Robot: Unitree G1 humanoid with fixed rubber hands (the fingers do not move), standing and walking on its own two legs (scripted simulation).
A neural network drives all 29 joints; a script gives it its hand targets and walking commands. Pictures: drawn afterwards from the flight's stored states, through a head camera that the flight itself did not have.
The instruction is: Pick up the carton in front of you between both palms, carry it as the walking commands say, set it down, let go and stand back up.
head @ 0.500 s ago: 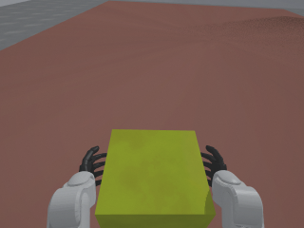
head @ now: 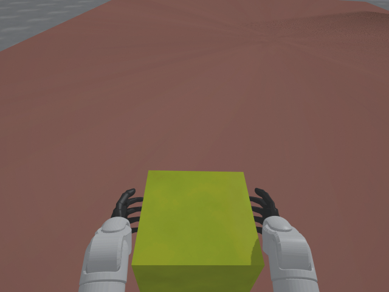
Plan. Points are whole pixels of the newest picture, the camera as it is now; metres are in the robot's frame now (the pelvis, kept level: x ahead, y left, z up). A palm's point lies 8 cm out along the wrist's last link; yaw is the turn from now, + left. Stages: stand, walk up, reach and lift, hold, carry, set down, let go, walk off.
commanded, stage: carry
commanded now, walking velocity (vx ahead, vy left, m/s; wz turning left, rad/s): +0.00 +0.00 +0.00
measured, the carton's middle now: (194, 242) +0.28 +0.00 -0.03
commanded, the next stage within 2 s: hold in 0.26 s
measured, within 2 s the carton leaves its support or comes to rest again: neither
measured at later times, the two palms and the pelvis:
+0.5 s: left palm (135, 216) +0.29 +0.13 +0.04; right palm (281, 225) +0.27 -0.17 +0.05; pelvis +0.00 +0.00 +0.01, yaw -5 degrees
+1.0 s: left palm (145, 226) +0.35 +0.12 -0.08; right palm (262, 235) +0.31 -0.17 -0.07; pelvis -0.04 +0.03 -0.03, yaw -7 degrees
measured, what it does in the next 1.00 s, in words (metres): stands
